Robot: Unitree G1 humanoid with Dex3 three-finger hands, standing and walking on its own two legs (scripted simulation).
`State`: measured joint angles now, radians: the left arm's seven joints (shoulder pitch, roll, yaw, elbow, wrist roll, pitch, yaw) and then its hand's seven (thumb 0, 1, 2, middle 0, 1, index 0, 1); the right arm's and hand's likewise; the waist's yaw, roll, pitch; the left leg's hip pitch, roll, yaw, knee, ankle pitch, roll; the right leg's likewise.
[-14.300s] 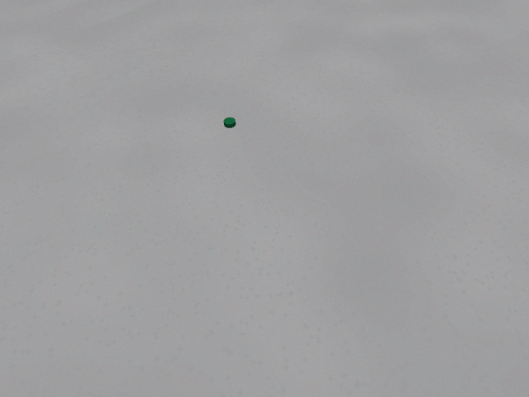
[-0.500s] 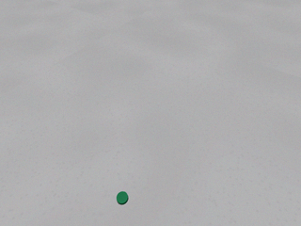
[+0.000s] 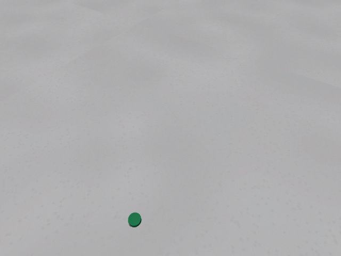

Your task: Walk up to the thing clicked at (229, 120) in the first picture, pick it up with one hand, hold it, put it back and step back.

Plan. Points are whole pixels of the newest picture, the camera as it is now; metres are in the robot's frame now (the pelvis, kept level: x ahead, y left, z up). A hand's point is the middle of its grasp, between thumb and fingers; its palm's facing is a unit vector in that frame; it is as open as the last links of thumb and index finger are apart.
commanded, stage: stand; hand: left
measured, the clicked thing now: (134, 219) +0.45 +0.21 -0.77
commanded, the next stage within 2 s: none
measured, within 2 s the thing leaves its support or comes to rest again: neither
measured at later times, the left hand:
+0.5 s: hand out of the picture +0.05 +0.24 -0.16, palm faces -0.04 -0.94 -0.35, open 7.4 cm
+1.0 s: hand out of the picture +0.07 +0.24 -0.16, palm faces -0.04 -0.94 -0.35, open 7.4 cm
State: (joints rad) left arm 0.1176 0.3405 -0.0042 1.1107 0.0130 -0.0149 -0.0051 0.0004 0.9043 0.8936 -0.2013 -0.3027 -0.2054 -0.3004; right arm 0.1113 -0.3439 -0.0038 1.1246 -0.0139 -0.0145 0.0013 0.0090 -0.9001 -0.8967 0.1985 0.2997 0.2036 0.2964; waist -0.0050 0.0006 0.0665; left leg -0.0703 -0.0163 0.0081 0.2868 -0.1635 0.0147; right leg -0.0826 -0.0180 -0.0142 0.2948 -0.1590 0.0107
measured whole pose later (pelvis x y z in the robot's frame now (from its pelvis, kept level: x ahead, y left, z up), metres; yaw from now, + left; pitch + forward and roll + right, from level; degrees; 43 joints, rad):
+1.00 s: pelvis +0.00 -0.01 +0.00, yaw +0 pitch -3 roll +0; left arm 0.12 0.35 -0.01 1.12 0.01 -0.02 -0.01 0.00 0.90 0.89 -0.20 -0.30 -0.20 -0.30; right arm 0.13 -0.35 0.01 1.13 -0.01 -0.02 0.00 0.01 -0.90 -0.90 0.20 0.30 0.20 0.30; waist 0.00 0.01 0.05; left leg -0.09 0.00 0.00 0.30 -0.16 0.00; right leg -0.11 0.00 -0.02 0.31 -0.16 -0.01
